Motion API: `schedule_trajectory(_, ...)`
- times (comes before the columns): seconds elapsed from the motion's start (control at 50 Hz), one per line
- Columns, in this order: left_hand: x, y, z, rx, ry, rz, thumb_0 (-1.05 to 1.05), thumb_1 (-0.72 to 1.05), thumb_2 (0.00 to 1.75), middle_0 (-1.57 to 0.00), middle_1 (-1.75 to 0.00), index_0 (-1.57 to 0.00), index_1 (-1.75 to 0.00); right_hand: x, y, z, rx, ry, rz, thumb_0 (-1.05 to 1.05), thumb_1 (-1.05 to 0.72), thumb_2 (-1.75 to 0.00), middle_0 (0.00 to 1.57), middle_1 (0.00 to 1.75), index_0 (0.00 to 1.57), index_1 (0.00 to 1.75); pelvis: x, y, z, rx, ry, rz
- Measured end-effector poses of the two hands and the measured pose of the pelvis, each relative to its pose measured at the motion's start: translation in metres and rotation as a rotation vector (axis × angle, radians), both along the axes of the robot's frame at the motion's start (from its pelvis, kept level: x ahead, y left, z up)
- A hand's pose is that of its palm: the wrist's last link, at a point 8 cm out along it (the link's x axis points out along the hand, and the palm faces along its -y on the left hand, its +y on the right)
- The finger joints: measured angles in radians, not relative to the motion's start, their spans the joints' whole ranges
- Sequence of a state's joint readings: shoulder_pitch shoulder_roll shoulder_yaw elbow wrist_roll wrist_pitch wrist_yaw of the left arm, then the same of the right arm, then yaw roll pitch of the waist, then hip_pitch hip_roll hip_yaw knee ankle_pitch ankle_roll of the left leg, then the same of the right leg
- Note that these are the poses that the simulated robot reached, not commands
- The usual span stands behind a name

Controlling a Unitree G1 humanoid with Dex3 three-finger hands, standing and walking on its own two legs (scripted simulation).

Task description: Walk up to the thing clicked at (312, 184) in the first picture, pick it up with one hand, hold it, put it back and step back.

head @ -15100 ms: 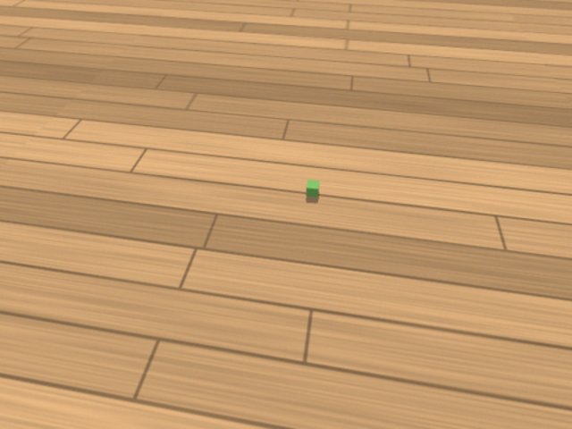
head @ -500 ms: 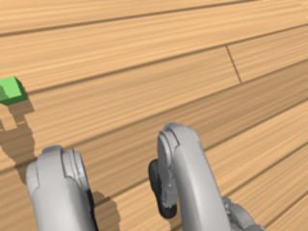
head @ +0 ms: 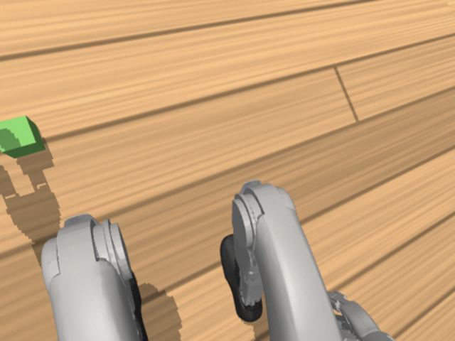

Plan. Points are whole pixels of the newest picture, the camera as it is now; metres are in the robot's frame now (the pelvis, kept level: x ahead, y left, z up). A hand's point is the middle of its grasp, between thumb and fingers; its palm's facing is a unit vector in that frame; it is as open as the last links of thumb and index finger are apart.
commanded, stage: rise first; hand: left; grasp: from above
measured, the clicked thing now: (20, 137) +0.49 +0.33 -0.29
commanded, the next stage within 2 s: approach in 0.02 s
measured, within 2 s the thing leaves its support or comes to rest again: neither
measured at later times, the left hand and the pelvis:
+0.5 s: hand (4, 112) +0.50 +0.31 -0.17, palm faces -0.38 -0.12 -0.92, open 12.9 cm; pelvis +0.00 +0.00 +0.00, yaw -1 degrees
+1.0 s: hand out of the picture +0.46 +0.35 -0.18, palm faces -0.44 -0.12 -0.89, open 12.6 cm; pelvis +0.00 +0.00 -0.01, yaw +0 degrees
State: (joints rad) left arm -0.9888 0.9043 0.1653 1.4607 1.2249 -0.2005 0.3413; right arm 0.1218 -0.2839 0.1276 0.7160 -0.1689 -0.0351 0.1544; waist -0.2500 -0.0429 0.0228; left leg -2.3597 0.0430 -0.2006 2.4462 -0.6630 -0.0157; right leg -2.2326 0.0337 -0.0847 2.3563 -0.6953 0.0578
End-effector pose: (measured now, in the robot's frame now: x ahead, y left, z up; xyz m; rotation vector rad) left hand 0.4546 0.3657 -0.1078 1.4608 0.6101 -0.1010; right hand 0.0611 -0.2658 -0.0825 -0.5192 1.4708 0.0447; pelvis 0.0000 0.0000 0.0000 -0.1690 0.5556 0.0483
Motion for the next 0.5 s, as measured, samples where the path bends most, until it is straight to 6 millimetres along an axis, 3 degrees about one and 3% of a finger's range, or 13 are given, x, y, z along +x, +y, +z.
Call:
schedule_trajectory(0.28, 0.004, -0.007, -0.002, 0.002, 0.002, -0.041, 0.0, -0.32, 0.82, -0.29, -0.81, -0.29, -0.82, -0.004, 0.0, 0.001, -0.012, 0.0, -0.005, 0.01, -0.9, -0.89, 0.2, 0.3, 0.2, 0.3, -0.001, 0.0, -0.002, 0.002, -0.002, 0.001)
schedule_trajectory(0.5, 0.046, -0.057, -0.004, -0.02, -0.059, -0.092, 0.0, -0.32, 0.83, -0.29, -0.81, -0.29, -0.82, -0.016, 0.001, 0.01, -0.034, -0.02, -0.021, 0.0, -0.89, -0.89, 0.2, 0.3, 0.2, 0.3, -0.001, 0.0, -0.002, -0.003, 0.005, -0.008)
